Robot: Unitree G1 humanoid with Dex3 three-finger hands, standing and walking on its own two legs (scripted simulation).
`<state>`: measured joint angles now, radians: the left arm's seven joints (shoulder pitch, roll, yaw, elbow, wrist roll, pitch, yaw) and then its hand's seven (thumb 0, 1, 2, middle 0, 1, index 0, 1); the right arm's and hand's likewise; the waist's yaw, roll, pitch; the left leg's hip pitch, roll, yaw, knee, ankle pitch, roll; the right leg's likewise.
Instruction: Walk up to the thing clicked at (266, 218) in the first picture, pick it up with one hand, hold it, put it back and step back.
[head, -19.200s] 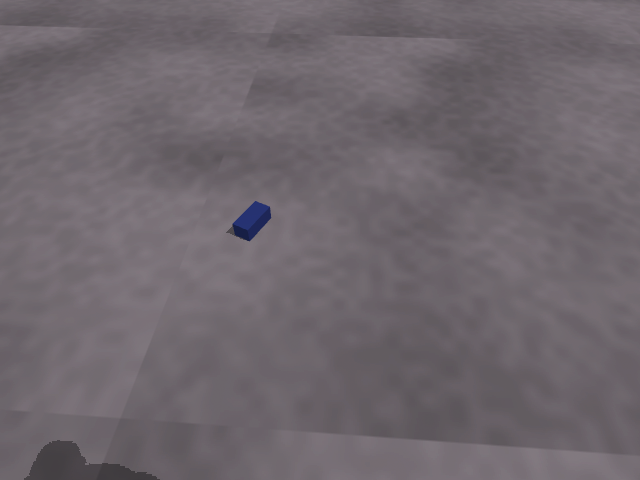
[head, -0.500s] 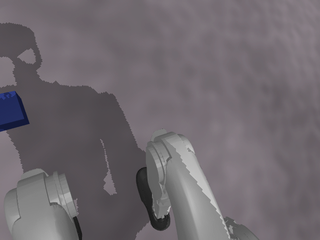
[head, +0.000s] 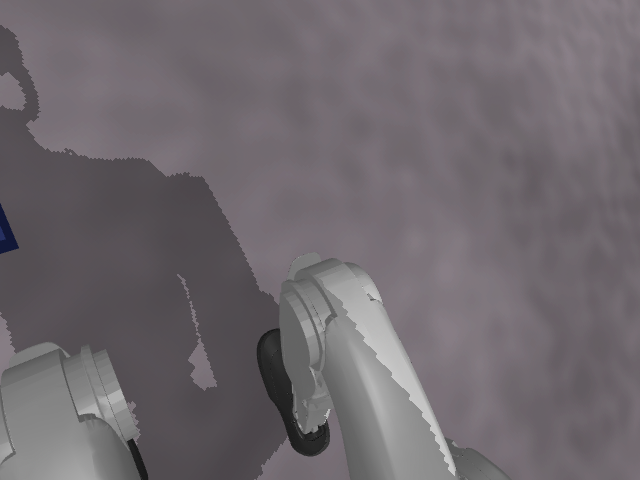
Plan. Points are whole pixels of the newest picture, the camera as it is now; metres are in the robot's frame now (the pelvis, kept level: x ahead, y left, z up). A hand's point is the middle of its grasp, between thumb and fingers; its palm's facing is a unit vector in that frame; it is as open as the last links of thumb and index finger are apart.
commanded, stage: close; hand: left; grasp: from above
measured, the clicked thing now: out of the picture +0.46 +0.30 -0.27
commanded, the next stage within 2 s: settle in 1.56 s
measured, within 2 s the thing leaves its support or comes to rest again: neither
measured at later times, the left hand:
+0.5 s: hand out of the picture +0.45 +0.29 -0.25, palm faces -0.45 -0.13 -0.89, open 12.3 cm
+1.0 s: hand out of the picture +0.45 +0.29 -0.24, palm faces -0.44 -0.14 -0.89, open 11.0 cm
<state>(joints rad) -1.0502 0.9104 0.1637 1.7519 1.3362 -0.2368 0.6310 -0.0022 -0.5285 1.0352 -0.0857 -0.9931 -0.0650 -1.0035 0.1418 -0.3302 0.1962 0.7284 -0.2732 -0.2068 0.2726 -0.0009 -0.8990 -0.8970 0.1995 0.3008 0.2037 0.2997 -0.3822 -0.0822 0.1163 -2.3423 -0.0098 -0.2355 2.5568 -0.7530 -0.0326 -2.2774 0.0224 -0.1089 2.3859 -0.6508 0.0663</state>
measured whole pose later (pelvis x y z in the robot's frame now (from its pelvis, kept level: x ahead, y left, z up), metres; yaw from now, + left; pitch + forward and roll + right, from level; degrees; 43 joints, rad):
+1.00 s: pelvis -0.01 +0.01 +0.01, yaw -2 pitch +28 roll -14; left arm -1.07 0.96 0.13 1.78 1.30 -0.21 0.66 0.00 -0.09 0.70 -0.41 -0.81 -0.46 -0.78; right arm 0.12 -0.36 0.25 0.69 -0.27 -0.27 0.31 0.00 -0.90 -0.90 0.20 0.30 0.20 0.30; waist -0.41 -0.11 0.17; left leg -2.32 -0.01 -0.26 2.55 -0.73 -0.02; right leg -2.23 0.03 -0.13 2.35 -0.62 0.08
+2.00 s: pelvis -0.01 +0.00 +0.01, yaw -1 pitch +30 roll -13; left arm -1.00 0.89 0.14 1.62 1.27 -0.18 0.59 -0.01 -0.08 0.57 -0.60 -0.68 -0.62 -0.63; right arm 0.16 -0.35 0.21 0.68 -0.24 -0.23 0.29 0.00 -0.92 -0.90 0.20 0.30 0.20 0.30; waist -0.38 -0.09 0.13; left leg -2.33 -0.01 -0.24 2.51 -0.73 -0.02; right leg -2.25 0.02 -0.13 2.33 -0.63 0.06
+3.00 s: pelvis -0.01 +0.00 +0.08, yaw +6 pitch +35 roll -7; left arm -0.85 0.65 0.03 1.23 1.16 -0.12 0.22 -0.02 -0.09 0.54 -0.66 -0.62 -0.68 -0.56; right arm 0.22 -0.28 0.02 0.71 -0.07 -0.01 0.13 0.00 -0.92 -0.90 0.20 0.30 0.20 0.30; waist -0.23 0.05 -0.12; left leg -2.20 -0.01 -0.12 2.26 -0.68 -0.01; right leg -2.15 -0.02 -0.03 2.16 -0.63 0.05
